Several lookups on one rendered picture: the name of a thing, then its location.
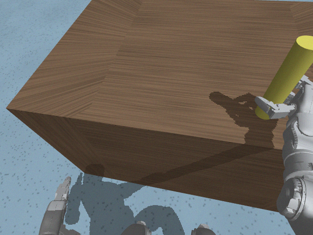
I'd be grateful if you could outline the left robot hand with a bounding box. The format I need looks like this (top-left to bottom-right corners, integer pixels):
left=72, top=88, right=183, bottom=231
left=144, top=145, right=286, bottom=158
left=39, top=176, right=80, bottom=235

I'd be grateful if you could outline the can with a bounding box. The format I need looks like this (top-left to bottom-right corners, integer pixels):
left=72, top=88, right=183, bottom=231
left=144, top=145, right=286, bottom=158
left=255, top=35, right=313, bottom=120

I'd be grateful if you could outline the right robot arm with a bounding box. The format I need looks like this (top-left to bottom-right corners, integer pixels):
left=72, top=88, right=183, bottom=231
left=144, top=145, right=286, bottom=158
left=276, top=113, right=313, bottom=235

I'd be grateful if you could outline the right robot hand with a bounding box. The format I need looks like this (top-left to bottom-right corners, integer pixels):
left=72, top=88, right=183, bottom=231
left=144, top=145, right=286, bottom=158
left=255, top=75, right=313, bottom=119

